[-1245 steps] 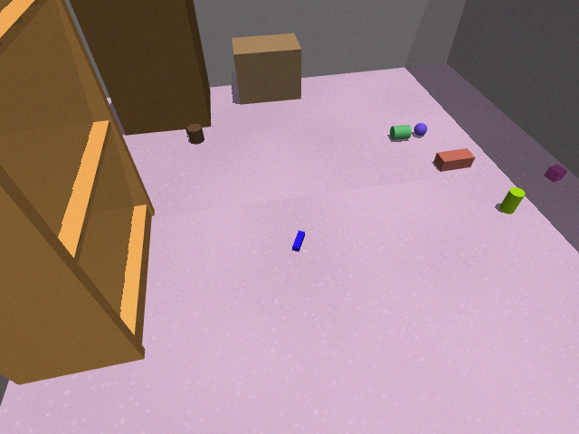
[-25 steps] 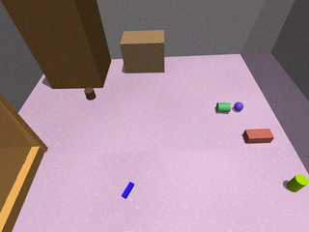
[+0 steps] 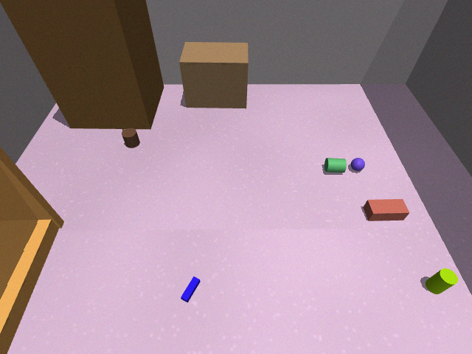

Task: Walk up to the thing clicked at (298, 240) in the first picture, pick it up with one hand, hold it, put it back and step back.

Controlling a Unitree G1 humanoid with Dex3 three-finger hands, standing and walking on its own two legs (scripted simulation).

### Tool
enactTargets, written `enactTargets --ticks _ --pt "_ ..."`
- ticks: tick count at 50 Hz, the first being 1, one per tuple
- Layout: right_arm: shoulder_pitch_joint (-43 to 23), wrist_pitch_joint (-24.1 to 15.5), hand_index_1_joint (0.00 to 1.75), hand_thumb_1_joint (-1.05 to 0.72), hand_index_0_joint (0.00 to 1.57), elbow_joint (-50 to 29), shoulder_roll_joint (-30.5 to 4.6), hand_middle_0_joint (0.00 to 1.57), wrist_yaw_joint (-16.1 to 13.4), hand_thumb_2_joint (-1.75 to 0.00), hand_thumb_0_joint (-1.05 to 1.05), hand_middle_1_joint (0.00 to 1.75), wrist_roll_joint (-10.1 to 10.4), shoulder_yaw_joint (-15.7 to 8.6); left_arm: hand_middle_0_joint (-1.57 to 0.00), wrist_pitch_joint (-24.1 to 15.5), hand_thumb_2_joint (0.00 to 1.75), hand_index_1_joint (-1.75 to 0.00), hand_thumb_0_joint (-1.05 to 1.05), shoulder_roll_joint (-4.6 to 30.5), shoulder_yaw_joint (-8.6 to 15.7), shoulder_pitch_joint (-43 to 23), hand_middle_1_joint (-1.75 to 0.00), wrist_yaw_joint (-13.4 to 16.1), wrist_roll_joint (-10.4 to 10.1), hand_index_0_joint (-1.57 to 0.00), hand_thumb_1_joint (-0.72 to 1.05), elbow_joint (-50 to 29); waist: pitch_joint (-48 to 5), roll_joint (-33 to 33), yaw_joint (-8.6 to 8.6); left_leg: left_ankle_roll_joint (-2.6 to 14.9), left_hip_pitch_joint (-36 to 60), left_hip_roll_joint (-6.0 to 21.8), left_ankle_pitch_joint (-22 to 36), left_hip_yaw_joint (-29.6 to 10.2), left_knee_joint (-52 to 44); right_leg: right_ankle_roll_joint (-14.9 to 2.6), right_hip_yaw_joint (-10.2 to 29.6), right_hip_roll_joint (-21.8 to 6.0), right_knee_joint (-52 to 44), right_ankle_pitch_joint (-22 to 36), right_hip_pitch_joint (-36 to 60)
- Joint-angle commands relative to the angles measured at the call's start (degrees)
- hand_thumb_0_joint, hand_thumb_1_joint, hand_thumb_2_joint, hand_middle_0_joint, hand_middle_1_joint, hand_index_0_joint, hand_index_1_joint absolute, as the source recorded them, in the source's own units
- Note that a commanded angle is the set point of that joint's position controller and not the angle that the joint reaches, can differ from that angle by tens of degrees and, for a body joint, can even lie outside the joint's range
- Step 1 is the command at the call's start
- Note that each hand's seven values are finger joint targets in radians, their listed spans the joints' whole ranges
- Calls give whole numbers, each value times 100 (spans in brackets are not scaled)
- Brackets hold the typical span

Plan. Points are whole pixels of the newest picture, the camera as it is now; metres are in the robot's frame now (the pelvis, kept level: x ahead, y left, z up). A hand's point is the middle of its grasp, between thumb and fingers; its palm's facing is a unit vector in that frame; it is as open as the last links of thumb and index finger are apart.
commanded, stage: walk up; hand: left
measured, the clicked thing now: (190, 289) +0.50 +0.21 -0.76
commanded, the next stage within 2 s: none
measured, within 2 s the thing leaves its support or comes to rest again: neither
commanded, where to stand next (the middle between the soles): +0.08 -0.02 m, yaw -1 degrees
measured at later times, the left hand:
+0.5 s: hand out of the picture +0.06 +0.27 -0.16, palm faces -0.04 -0.91 -0.41, open 7.4 cm
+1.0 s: hand out of the picture +0.11 +0.25 -0.14, palm faces -0.14 -0.91 -0.38, open 7.4 cm
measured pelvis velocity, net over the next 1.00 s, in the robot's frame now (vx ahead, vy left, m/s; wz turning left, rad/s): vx -0.02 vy -0.01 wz -0.06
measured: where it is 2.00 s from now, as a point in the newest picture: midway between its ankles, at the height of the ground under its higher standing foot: outside the picture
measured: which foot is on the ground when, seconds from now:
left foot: down 0.00-1.00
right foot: down 0.00-0.58, up 0.60-0.96, down 0.98-1.00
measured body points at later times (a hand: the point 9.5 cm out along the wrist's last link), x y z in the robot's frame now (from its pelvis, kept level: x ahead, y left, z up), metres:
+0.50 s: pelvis -0.05 +0.00 -0.01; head +0.02 -0.01 +0.43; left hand +0.07 +0.32 -0.13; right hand +0.07 -0.32 -0.14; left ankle -0.08 +0.12 -0.71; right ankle +0.07 -0.14 -0.74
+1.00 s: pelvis -0.02 -0.01 -0.01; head +0.01 -0.02 +0.44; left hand +0.12 +0.30 -0.12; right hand -0.04 -0.34 -0.13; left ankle -0.09 +0.13 -0.74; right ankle +0.01 -0.13 -0.74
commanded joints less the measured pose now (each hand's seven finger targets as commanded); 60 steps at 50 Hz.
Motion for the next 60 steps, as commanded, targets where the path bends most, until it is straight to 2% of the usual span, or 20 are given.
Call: enactTargets --ticks 1,11,15,18,20,21,27,28,29,30,32,34,40,45,48,49,50,51,56,60 --pt "-299 -108 30 -90 20 -259 -1291 20 -92 -90 0 30 34 -296 -20 -124 90 -30 0 1115 242 -187 -30 96 -21 -20 90 -256 -817 231 23 221 14 729 1082 -513 -751 -301 287 -401 -254 931 625" --pt "-493 -52 30 -90 20 -165 -1284 20 -59 -90 0 30 26 -294 -20 -131 90 -30 0 1138 278 -152 -30 104 51 -20 90 -134 -664 78 6 204 43 686 396 -439 -908 -306 454 -440 -516 584 437" --pt "-478 147 30 -90 20 -433 -1487 20 -80 -90 0 30 113 -475 -20 29 90 -30 0 1361 452 -7 -30 167 18 -20 90 -444 -719 117 -2 391 -126 647 1994 -309 27 -465 236 -402 395 1930 290" --pt "-325 263 30 -90 20 -664 -1284 20 -73 -90 0 30 101 -479 -20 88 90 -30 0 1578 545 64 -30 164 74 -20 90 -697 -1108 -438 69 186 -161 88 960 -61 1243 -999 1130 -1111 -184 1810 76" --pt "38 389 30 -90 20 -794 -1181 20 -39 -90 0 30 12 -508 -20 102 90 -30 0 1866 631 -169 -30 216 185 -20 90 -975 -1053 -1202 82 78 -626 -358 -1647 -182 2918 -1679 2120 -1941 -672 1515 -154" --pt "160 421 30 -90 20 -845 -1190 20 -18 -90 0 30 -14 -519 -20 98 90 -30 0 1835 662 -197 -30 237 248 -20 90 -1067 -1068 -980 49 119 -706 -214 -1765 -567 3260 -1701 2022 -1910 -651 875 -275" --pt "1321 179 30 -90 20 -411 -1251 20 83 -90 0 30 -148 -649 -20 184 90 -30 0 1481 565 -274 -30 176 330 -20 90 -1243 -1287 -536 -351 193 414 -86 -951 -106 -190 -833 979 -816 256 -2519 -790" --pt "1076 97 30 -90 20 -519 -1434 20 37 -90 0 30 -286 -664 -20 228 90 -30 0 1017 427 0 -30 141 233 -20 90 -1253 -907 582 -284 358 500 587 -1968 -1622 -1366 -544 715 -125 1387 -2622 -1623" --pt "280 17 30 -90 20 -864 -2049 20 3 -90 0 30 -337 -733 -20 192 90 -30 0 886 416 43 -30 141 195 -20 90 -1257 -457 1240 -52 726 -213 1840 -2909 -3173 -1828 -266 334 588 2155 -2210 -2158" --pt "-50 -46 30 -90 20 -959 -2233 20 2 -90 0 30 -227 -737 -20 138 90 -30 0 1386 570 -413 -30 200 232 -20 90 -1171 -30 967 -267 1195 -1506 2171 -2977 -3447 -1891 -253 1052 217 2428 -2218 -1390" --pt "-583 -242 30 -90 20 -1026 -1649 20 -85 -90 0 30 -236 -535 -20 119 90 -30 0 1256 538 192 -30 99 123 -20 90 -921 41 238 225 809 -891 1478 -521 -1952 -1241 -255 1048 376 2713 -1350 -1151" --pt "77 -358 30 -90 20 -906 -1628 20 -137 -90 0 30 -201 -564 -20 90 90 -30 0 1256 529 168 -30 57 150 -20 90 -900 -276 601 -25 505 98 1308 764 -1437 -887 -225 719 295 2220 -1210 -1233" --pt "1564 -442 30 -90 20 -856 -1972 20 -144 -90 0 30 -156 -818 -20 3 90 -30 0 1370 568 -454 -30 -148 265 -20 90 -1470 -89 819 -651 1103 1915 1859 905 -2020 -1013 -346 490 161 1906 -1783 -2302" --pt "1506 -465 30 -90 20 -1239 -1857 20 -74 -90 0 30 -154 -747 -20 -142 90 -30 0 1209 561 -131 -30 -265 195 -20 90 -1541 -97 1033 -454 1207 1267 1601 1704 -1215 -709 -399 -40 83 1128 -1715 -1229" --pt "1100 -339 30 -90 20 -1487 -1636 20 -44 -90 0 30 -76 -602 -20 -246 90 -30 0 1073 622 949 -30 -159 135 -20 90 -1179 -504 628 128 701 144 909 2964 -181 765 -511 -500 443 -455 -276 951" --pt "1054 -302 30 -90 20 -1603 -1300 20 -60 -90 0 30 18 -468 -20 -278 90 -30 0 1362 710 1431 -30 -73 169 -20 90 -1034 -884 -66 388 414 -755 611 2210 15 1742 -596 13 147 -469 267 2099" --pt "1171 -290 30 -90 20 -1793 -927 20 -60 -90 0 30 66 -318 -20 -332 90 -30 0 1869 821 1651 -30 5 200 -20 90 -1147 -1139 -1367 425 102 -2205 -32 -177 196 3091 -1147 2383 -1382 -778 98 2782" --pt "1091 -205 30 -90 20 -1671 -1314 20 -153 -90 0 30 26 -429 -20 -321 90 -30 0 2068 801 1386 -30 14 135 -20 90 -1275 -749 -860 392 155 -2155 -65 -1792 -456 3601 -1849 3129 -2143 -878 203 1798" --pt "1580 -101 30 -90 20 -1180 -1280 20 -106 -90 0 30 38 -452 -20 -330 90 -30 0 1421 543 506 -30 131 55 -20 90 -1502 57 -446 -148 20 -1411 121 -733 -895 3140 -1272 801 -1000 -733 1116 3" --pt "1422 21 30 -90 20 -1119 -1198 20 -180 -90 0 30 75 -412 -20 -207 90 -30 0 1347 505 183 -30 211 60 -20 90 -1657 -113 -883 -148 -109 -1113 -86 -676 -578 2505 -1332 424 -1102 -131 3567 -25"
